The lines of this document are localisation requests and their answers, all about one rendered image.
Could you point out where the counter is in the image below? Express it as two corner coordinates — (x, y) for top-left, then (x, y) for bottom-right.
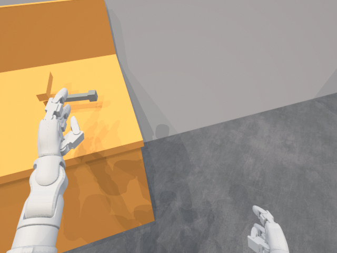
(0, 0), (155, 253)

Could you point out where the left robot hand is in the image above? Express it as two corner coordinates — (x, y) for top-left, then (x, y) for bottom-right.
(37, 88), (84, 158)

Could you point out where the left robot forearm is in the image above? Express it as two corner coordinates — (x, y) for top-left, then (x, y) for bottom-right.
(6, 155), (68, 253)

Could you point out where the tap lever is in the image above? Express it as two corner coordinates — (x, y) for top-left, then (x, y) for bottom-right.
(65, 90), (98, 102)

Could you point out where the right robot hand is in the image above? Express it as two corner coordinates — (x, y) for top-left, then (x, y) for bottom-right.
(247, 206), (289, 253)

